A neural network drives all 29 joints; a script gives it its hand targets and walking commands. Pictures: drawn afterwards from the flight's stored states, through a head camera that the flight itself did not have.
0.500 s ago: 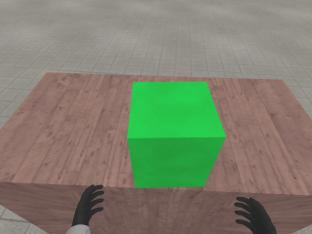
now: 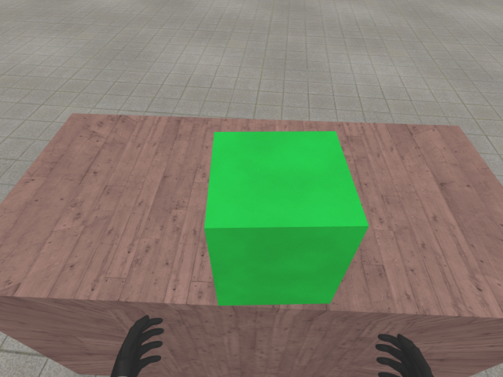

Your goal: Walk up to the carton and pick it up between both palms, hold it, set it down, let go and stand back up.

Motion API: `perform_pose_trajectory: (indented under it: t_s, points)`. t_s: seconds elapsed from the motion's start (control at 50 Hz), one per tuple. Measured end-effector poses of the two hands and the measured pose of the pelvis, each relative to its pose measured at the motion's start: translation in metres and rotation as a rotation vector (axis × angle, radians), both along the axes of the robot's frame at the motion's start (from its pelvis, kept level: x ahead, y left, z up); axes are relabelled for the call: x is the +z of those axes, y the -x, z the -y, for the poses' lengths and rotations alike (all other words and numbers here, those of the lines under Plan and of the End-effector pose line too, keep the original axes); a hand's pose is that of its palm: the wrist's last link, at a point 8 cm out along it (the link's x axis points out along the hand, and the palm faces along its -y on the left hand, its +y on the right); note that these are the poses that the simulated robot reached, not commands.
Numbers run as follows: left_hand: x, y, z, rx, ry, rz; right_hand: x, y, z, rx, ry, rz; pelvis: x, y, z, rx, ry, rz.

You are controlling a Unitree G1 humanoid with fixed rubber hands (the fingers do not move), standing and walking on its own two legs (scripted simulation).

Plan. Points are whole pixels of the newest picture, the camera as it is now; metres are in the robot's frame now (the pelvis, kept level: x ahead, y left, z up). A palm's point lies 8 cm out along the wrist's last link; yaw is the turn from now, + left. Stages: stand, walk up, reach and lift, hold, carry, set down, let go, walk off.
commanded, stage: set down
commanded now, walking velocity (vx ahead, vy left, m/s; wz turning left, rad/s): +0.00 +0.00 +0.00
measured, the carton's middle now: (274, 221) +0.39 +0.00 +0.03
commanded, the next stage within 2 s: let go in 0.60 s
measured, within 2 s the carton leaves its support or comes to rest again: neither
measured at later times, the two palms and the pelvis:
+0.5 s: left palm out of the picture +0.15 +0.23 -0.08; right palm out of the picture +0.15 -0.22 -0.08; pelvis +0.01 +0.00 +0.00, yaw +0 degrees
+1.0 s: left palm out of the picture +0.15 +0.22 -0.08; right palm out of the picture +0.15 -0.22 -0.08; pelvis +0.01 +0.00 +0.00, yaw +0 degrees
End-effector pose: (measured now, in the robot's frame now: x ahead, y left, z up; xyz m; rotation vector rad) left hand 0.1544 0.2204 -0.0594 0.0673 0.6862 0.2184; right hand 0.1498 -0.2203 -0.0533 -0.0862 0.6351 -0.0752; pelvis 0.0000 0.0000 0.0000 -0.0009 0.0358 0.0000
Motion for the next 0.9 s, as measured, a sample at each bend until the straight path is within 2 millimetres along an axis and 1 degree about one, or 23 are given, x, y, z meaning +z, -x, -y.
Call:
perform_pose_trajectory:
  t_s: [0.1,0.22,0.3,0.44,0.64,0.9]
  points:
    - [0.0,-0.003,-0.004,-0.01,-0.011,-0.002,0.0,-0.004,-0.001,-0.004,0.004,0.01,0.0,-0.003,-0.001,0.0,0.001,-0.004]
    - [-0.016,0.007,-0.004,-0.02,0.014,-0.083,-0.013,-0.001,0.001,-0.012,0.022,-0.049,0.0,-0.007,-0.001,0.0,0.001,-0.009]
    - [-0.016,0.006,-0.004,-0.023,0.011,-0.083,-0.019,0.001,0.0,-0.01,0.027,-0.072,0.0,-0.007,-0.001,0.0,0.001,-0.01]
    - [-0.021,0.008,-0.004,-0.027,0.01,-0.107,-0.022,-0.001,-0.001,-0.008,0.03,-0.074,0.0,-0.008,-0.001,0.0,0.001,-0.01]
    - [-0.021,0.007,-0.004,-0.03,0.005,-0.115,-0.027,-0.005,0.001,-0.001,0.04,-0.088,0.0,-0.007,0.0,0.0,0.0,-0.007]
    - [-0.023,0.009,-0.003,-0.032,0.003,-0.133,-0.029,-0.005,0.002,0.002,0.042,-0.091,-0.001,-0.007,0.001,0.0,-0.002,-0.003]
